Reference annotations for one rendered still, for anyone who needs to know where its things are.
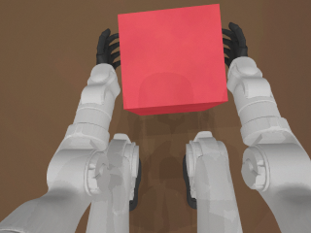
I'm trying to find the robot right upper arm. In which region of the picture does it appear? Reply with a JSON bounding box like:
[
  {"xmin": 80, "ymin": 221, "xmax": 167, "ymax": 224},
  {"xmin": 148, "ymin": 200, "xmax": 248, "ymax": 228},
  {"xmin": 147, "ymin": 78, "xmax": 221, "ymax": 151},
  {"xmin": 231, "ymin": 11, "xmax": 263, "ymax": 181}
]
[{"xmin": 241, "ymin": 143, "xmax": 311, "ymax": 233}]

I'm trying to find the carton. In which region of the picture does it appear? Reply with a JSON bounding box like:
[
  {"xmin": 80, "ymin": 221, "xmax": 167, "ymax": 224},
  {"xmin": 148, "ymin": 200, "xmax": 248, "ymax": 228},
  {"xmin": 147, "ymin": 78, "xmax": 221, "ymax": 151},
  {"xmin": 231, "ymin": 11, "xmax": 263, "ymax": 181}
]
[{"xmin": 118, "ymin": 4, "xmax": 228, "ymax": 116}]

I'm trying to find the left robot forearm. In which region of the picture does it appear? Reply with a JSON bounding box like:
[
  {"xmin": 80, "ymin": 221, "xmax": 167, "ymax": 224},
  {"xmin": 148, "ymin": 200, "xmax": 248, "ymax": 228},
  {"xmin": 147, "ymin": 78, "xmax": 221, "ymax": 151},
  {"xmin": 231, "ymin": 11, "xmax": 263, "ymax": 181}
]
[{"xmin": 47, "ymin": 63, "xmax": 121, "ymax": 184}]

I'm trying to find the robot left upper arm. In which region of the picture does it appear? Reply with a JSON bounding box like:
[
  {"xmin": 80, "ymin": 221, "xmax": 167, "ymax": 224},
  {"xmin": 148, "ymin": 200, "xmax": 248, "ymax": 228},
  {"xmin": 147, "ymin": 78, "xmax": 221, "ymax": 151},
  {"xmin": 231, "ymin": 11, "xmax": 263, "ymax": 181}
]
[{"xmin": 0, "ymin": 149, "xmax": 111, "ymax": 233}]

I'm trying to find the right robot forearm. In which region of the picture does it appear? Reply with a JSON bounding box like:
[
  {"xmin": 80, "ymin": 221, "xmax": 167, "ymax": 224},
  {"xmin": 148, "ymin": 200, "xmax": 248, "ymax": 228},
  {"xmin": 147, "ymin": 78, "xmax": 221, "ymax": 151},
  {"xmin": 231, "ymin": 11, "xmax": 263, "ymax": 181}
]
[{"xmin": 226, "ymin": 56, "xmax": 311, "ymax": 164}]

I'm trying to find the robot left foot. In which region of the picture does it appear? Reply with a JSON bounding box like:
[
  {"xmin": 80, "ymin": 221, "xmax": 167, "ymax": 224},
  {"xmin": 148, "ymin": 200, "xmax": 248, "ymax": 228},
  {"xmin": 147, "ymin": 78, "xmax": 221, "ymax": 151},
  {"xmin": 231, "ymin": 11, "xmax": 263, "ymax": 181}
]
[{"xmin": 129, "ymin": 158, "xmax": 142, "ymax": 212}]

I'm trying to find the robot left hand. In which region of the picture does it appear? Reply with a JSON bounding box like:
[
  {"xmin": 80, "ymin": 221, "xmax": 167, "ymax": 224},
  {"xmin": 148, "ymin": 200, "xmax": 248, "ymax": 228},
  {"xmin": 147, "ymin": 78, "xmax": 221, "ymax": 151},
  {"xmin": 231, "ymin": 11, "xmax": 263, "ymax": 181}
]
[{"xmin": 96, "ymin": 28, "xmax": 121, "ymax": 70}]

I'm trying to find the robot right hand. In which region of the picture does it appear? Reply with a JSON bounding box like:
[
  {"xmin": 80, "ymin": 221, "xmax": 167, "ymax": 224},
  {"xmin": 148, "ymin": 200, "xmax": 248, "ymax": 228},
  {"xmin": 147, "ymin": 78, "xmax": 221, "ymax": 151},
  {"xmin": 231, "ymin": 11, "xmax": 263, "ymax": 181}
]
[{"xmin": 222, "ymin": 22, "xmax": 248, "ymax": 69}]

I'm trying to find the right robot shin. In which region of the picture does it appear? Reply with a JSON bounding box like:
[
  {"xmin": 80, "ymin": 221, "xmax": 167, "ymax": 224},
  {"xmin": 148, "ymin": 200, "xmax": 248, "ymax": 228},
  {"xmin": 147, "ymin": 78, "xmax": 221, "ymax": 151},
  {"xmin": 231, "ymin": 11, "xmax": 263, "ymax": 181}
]
[{"xmin": 189, "ymin": 131, "xmax": 229, "ymax": 198}]

